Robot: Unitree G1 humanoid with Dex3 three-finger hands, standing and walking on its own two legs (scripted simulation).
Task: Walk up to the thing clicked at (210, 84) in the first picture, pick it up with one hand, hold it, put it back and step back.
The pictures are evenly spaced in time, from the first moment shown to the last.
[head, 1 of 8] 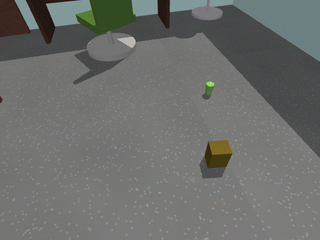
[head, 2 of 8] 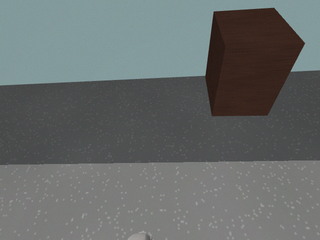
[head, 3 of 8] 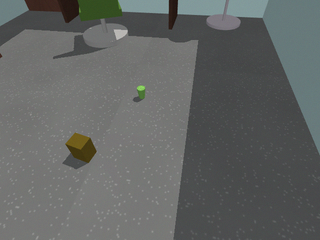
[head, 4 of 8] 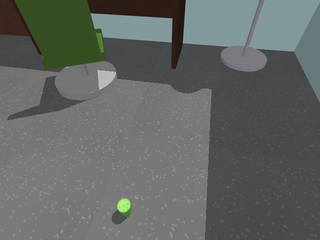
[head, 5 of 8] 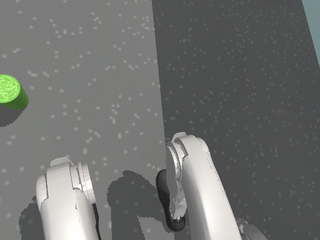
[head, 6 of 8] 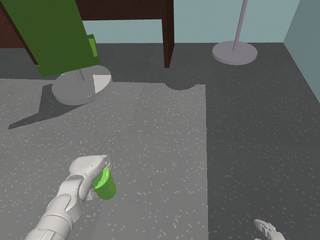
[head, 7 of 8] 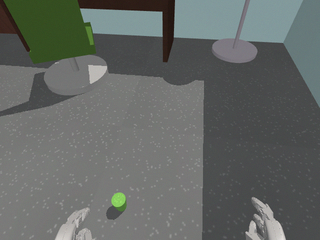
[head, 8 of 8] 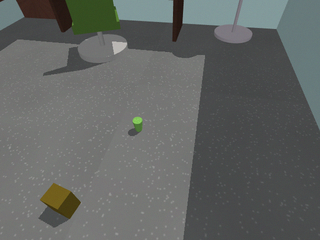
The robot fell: no
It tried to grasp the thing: yes
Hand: left
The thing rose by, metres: 0.64
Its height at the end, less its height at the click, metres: +0.00
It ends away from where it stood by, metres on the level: 0.02
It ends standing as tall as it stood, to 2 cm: yes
